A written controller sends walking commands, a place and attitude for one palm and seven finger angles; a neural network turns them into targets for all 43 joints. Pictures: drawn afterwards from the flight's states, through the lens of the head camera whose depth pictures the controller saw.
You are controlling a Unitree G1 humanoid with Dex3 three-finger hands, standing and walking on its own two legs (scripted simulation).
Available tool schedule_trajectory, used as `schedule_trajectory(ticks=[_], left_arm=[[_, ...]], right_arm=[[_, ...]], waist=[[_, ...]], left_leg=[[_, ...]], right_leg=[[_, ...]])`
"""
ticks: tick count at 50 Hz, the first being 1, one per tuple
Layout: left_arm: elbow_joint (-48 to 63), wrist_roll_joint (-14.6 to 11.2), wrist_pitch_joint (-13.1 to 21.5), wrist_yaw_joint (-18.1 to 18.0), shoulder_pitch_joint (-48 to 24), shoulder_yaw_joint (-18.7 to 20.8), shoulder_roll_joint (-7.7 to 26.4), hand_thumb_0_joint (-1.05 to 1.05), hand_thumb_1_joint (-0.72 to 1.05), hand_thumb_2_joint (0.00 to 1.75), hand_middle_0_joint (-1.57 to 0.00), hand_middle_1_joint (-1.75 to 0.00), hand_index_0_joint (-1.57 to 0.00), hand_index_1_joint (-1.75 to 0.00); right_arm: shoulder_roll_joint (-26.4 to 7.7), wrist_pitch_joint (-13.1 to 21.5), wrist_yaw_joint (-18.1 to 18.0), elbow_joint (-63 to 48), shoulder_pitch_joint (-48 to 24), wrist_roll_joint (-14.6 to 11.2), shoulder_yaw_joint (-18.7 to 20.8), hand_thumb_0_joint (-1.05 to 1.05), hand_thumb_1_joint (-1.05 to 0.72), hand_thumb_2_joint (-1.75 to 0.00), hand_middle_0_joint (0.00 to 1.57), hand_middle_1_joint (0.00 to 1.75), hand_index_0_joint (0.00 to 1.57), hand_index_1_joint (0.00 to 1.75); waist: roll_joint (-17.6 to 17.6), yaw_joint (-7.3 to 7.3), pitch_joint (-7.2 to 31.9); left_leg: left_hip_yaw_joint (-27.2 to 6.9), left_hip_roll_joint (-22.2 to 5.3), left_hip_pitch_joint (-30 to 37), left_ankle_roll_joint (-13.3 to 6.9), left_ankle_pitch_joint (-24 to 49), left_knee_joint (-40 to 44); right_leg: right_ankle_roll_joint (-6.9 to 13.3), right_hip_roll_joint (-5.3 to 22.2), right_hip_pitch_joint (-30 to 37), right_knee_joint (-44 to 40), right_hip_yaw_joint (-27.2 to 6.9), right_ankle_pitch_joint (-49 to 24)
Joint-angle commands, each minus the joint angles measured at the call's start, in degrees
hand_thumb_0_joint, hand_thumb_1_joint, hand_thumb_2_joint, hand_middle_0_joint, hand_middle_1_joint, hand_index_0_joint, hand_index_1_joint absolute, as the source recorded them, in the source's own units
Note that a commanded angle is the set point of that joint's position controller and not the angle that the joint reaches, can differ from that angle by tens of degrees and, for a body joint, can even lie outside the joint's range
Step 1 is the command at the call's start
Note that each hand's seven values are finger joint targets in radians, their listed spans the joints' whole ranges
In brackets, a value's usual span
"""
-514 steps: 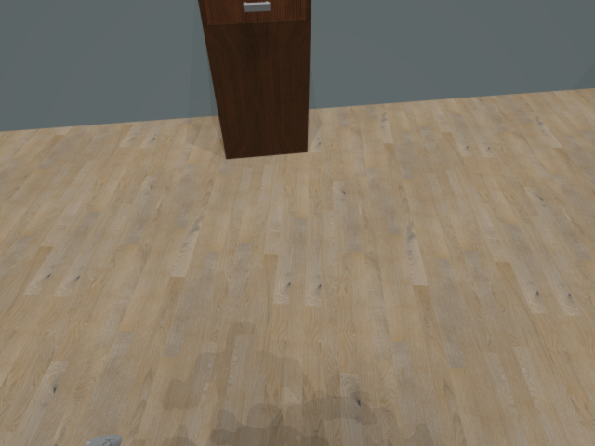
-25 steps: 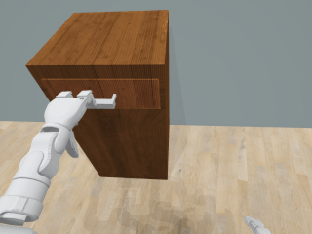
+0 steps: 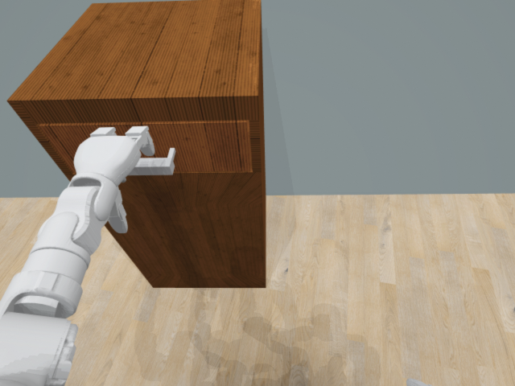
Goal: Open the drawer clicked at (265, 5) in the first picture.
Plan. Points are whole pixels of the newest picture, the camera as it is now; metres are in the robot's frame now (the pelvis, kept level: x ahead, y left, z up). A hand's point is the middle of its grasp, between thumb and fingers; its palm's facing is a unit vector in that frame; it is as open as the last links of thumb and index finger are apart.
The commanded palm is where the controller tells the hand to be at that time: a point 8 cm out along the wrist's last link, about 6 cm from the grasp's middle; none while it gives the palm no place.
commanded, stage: move the hooked fingers above the handle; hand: left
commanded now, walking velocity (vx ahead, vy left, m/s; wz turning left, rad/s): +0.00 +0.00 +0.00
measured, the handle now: (148, 159) +0.53 +0.26 +0.02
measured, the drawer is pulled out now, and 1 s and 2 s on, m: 0.00 0.00 0.00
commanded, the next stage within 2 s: lower the fingers behind the handle in 1.16 s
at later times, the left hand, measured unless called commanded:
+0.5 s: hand (136, 157) +0.48 +0.25 +0.07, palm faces -0.05 +0.00 -1.00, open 13.8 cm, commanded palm +0.47 +0.26 +0.13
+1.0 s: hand (129, 159) +0.48 +0.26 +0.08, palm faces -0.03 +0.00 -1.00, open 13.8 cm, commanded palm +0.46 +0.26 +0.13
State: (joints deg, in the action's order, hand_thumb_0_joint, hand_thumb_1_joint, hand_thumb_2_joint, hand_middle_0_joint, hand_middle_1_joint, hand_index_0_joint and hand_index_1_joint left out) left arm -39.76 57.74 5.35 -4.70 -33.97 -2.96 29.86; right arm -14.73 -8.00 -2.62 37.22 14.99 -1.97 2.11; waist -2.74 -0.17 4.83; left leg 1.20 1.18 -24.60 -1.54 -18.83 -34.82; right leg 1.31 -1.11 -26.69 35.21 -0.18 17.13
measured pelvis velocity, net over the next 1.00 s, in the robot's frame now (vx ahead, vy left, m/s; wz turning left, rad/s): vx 0.00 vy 0.01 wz -0.01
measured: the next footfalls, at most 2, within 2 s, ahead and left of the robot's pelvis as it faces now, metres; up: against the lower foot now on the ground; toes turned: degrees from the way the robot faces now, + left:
none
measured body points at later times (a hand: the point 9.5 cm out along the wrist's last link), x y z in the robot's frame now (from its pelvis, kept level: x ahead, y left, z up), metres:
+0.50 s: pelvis +0.00 +0.01 -0.01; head +0.08 +0.00 +0.43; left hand +0.48 +0.25 +0.13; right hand +0.01 -0.28 -0.14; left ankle -0.02 +0.10 -0.73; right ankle +0.00 -0.11 -0.73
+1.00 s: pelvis +0.00 +0.01 -0.01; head +0.07 +0.01 +0.44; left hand +0.47 +0.26 +0.13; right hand +0.04 -0.26 -0.14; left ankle -0.02 +0.10 -0.73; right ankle +0.00 -0.11 -0.73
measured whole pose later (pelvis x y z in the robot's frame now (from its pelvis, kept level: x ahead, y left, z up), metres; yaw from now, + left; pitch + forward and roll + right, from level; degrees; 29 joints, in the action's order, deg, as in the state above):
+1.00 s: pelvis +0.00 +0.01 -0.01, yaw -1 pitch +14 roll -1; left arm -57.3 61.4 5.5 -10.2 -47.3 -1.3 32.4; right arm -15.0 -8.5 -1.9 38.5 18.6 -1.3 2.5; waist -2.4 -4.7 7.0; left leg 1.4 0.8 -33.3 -2.4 -20.4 -39.3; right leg 0.5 -1.4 -34.3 37.1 -0.3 17.3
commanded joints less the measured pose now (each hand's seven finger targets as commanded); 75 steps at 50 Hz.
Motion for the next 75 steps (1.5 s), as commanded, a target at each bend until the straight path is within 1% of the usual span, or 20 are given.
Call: schedule_trajectory(ticks=[1,7,14,17,22,23,27,30,32,37,40,46,50,56,62,66,68,71,73,75], left_arm=[[7.9,0.1,1.3,-4.0,-25.6,6.7,15.4,0.0,-0.5,0.3,-0.3,-1.2,-0.3,-1.2],[3.3,1.4,1.1,-6.3,-32.5,7.5,18.5,0.0,-0.5,0.3,-0.3,-1.2,-0.3,-1.2],[-2.0,2.1,1.3,-5.9,-38.2,4.8,17.3,0.0,-0.5,0.3,-0.3,-1.2,-0.3,-1.2],[-4.6,2.1,1.9,-5.9,-38.8,5.2,17.9,0.0,-0.5,0.3,-0.3,-1.2,-0.3,-1.2],[-6.4,3.2,2.1,-7.2,-41.6,7.2,21.0,0.0,-0.5,0.3,-0.3,-1.2,-0.3,-1.2],[-9.4,3.4,1.6,-7.4,-38.8,9.2,22.8,0.0,-0.5,0.3,-0.3,-1.2,-0.3,-1.2],[-7.6,3.5,1.9,-7.6,-37.5,9.3,22.6,0.0,-0.5,0.3,-0.3,-1.2,-0.3,-1.2],[-7.8,3.2,1.6,-7.6,-36.7,8.4,21.2,0.0,-0.5,0.3,-0.3,-1.2,-0.3,-1.2],[-6.5,3.3,1.9,-7.8,-36.2,10.1,23.6,0.0,-0.5,0.3,-0.3,-1.2,-0.3,-1.2],[-1.3,2.4,3.0,-8.1,-37.9,7.6,19.4,0.0,-0.5,0.3,-0.3,-1.2,-0.3,-1.2],[-4.0,2.5,2.0,-8.4,-38.2,6.2,18.0,0.0,-0.5,0.3,-0.3,-1.2,-0.3,-1.2],[-5.8,2.9,0.4,-8.5,-40.3,6.3,18.8,0.0,-0.5,0.3,-0.3,-1.2,-0.3,-1.2],[-6.7,2.9,-0.2,-7.1,-39.4,3.7,16.1,0.0,-0.5,0.3,-0.3,-1.2,-0.3,-1.2],[-5.4,2.9,1.6,-6.5,-40.8,6.5,19.8,0.0,-0.5,0.3,-0.3,-1.2,-0.3,-1.2],[-4.1,2.8,2.2,-7.4,-40.2,5.8,17.9,0.0,-0.5,0.3,-0.3,-1.2,-0.3,-1.2],[-7.5,3.0,1.0,-7.7,-39.9,5.4,17.7,0.0,-0.5,0.3,-0.3,-1.2,-0.3,-1.2],[-7.7,3.1,1.2,-7.6,-38.2,7.2,19.8,0.0,-0.5,0.3,-0.3,-1.2,-0.3,-1.2],[-8.4,3.3,1.7,-7.5,-38.2,5.8,18.1,0.0,-0.5,0.3,-0.3,-1.2,-0.3,-1.2],[-7.5,3.5,2.7,-7.9,-37.7,8.4,21.3,0.0,-0.5,0.3,-0.3,-1.2,-0.3,-1.2],[-7.0,3.6,3.2,-8.5,-37.7,7.8,20.4,0.0,-0.5,0.3,-0.3,-1.2,-0.3,-1.2]], right_arm=[[-7.9,1.5,-0.6,-5.8,1.7,0.6,3.3,0.0,-0.9,-0.9,0.2,0.3,0.2,0.3],[-8.5,1.4,-0.5,-4.6,4.4,0.5,3.5,0.0,-0.9,-0.9,0.2,0.3,0.2,0.3],[-8.8,1.4,-0.7,-3.6,7.5,0.7,3.8,0.0,-0.9,-0.9,0.2,0.3,0.2,0.3],[-9.2,1.3,-0.7,-3.0,9.1,0.8,3.9,0.0,-0.9,-0.9,0.2,0.3,0.2,0.3],[-9.5,1.3,-0.6,-2.7,10.9,1.2,4.0,0.0,-0.9,-0.9,0.2,0.3,0.2,0.3],[-9.6,1.1,-0.6,-2.4,11.3,1.2,4.1,0.0,-0.9,-0.9,0.2,0.3,0.2,0.3],[-9.8,0.9,-0.2,-3.0,11.8,1.4,4.1,0.0,-0.9,-0.9,0.2,0.3,0.2,0.3],[-9.8,0.3,-0.1,-3.0,11.7,1.2,4.2,0.0,-0.9,-0.9,0.2,0.3,0.2,0.3],[-10.1,0.2,-0.2,-3.0,11.4,1.2,4.2,0.0,-0.9,-0.9,0.2,0.3,0.2,0.3],[-9.5,0.5,-0.1,-2.8,11.2,1.3,4.7,0.0,-0.9,-0.9,0.2,0.3,0.2,0.3],[-9.4,0.5,-0.2,-2.4,10.4,1.1,4.4,0.0,-0.9,-0.9,0.2,0.3,0.2,0.3],[-9.7,0.6,-0.1,-2.2,10.3,1.2,3.9,0.0,-0.9,-0.9,0.2,0.3,0.2,0.3],[-9.4,0.5,-0.2,-3.0,9.6,1.0,3.8,0.0,-0.9,-0.9,0.2,0.3,0.2,0.3],[-9.6,0.5,-0.8,-3.6,9.8,1.2,3.6,0.0,-0.9,-0.9,0.2,0.3,0.2,0.3],[-9.2,0.5,-0.2,-3.3,10.7,1.4,4.1,0.0,-0.9,-0.9,0.2,0.3,0.2,0.3],[-9.7,0.3,-0.3,-2.4,11.1,1.4,4.0,0.0,-0.9,-0.9,0.2,0.3,0.2,0.3],[-9.8,0.3,-0.3,-2.3,11.4,1.3,4.1,0.0,-0.9,-0.9,0.2,0.3,0.2,0.3],[-9.7,0.1,-0.4,-2.2,11.5,1.3,4.0,0.0,-0.9,-0.9,0.2,0.3,0.2,0.3],[-9.9,0.2,-0.6,-2.2,11.7,1.5,4.1,0.0,-0.9,-0.9,0.2,0.3,0.2,0.3],[-9.6,0.3,-0.5,-2.3,11.7,1.6,4.1,0.0,-0.9,-0.9,0.2,0.3,0.2,0.3]], waist=[[2.8,-0.73,18.2],[1.3,-2.15,20.5],[-0.8,-4.39,21.9],[1.0,-5.0,22.5],[-1.5,-4.87,24.7],[0.0,-4.5,24.1],[-1.8,-3.5,27.1],[-0.3,-4.17,24.3],[-0.8,-3.5,25.2],[-3.4,-4.28,26.3],[-2.0,-5.15,22.1],[-1.8,-5.13,22.8],[-1.1,-5.34,21.8],[-0.3,-5.1,22.5],[-3.2,-4.93,25.3],[0.2,-5.86,23.3],[-0.5,-5.02,24.8],[0.0,-5.82,23.1],[-0.9,-4.96,24.5],[-1.3,-5.26,24.5]], left_leg=[[0.0,0.5,6.1,-0.9,21.8,1.5],[-0.1,0.6,4.1,-0.9,19.7,0.6],[-0.1,0.4,4.0,-1.0,19.2,-0.6],[-0.3,0.4,2.7,-1.1,19.7,-1.3],[0.0,0.3,1.3,-1.0,21.2,-2.3],[0.2,0.3,0.5,-1.1,21.2,-2.5],[0.3,-0.1,1.4,-0.8,25.2,-2.7],[0.3,-0.5,1.3,-0.8,24.5,-2.3],[0.2,-0.5,1.4,-0.9,24.4,-1.9],[-0.6,-0.9,6.7,-0.7,26.6,-2.1],[-0.9,-0.8,5.2,-0.7,23.1,-1.4],[-1.0,-0.7,5.3,-0.5,23.5,-1.3],[-0.7,-0.7,4.8,-0.5,22.7,-1.3],[-0.5,-0.3,3.7,-0.9,21.9,-1.9],[-0.8,-0.6,6.0,-0.4,26.9,-3.2],[-0.5,-0.5,3.0,-0.7,23.3,-2.9],[-0.2,-0.3,2.7,-0.8,23.9,-3.1],[-0.1,-0.3,1.4,-0.9,23.2,-3.3],[-0.2,-0.2,1.3,-0.9,23.5,-3.6],[-0.1,-0.2,1.1,-0.9,23.0,-3.9]], right_leg=[[1.3,-0.6,8.3,-2.5,0.1,-18.1],[1.2,-0.6,6.7,-1.8,-0.1,-16.8],[1.1,-0.8,3.9,-1.5,-0.2,-16.4],[1.0,-1.0,3.7,-1.1,-0.3,-17.1],[1.0,-1.2,3.2,-0.1,-0.5,-18.1],[1.0,-1.4,3.5,-0.1,-0.3,-18.5],[1.1,-1.5,5.0,0.7,-0.2,-20.9],[1.0,-1.7,3.5,0.1,0.2,-19.7],[1.0,-1.6,4.6,-0.1,-0.1,-19.6],[1.0,-1.8,2.3,-0.6,0.3,-18.0],[1.1,-1.8,0.2,-1.1,0.8,-15.4],[1.3,-1.6,0.9,-1.1,0.9,-15.8],[1.1,-1.4,0.6,-1.1,0.8,-15.9],[1.1,-1.3,1.8,-0.9,0.3,-16.3],[1.1,-1.6,0.4,0.2,0.6,-18.0],[1.0,-1.6,0.7,-0.2,0.5,-17.6],[1.0,-1.6,2.0,0.0,0.2,-19.0],[1.0,-1.6,1.5,-0.1,0.2,-18.8],[1.0,-1.6,1.9,0.6,0.0,-19.4],[1.0,-1.7,1.2,0.8,0.1,-18.8]])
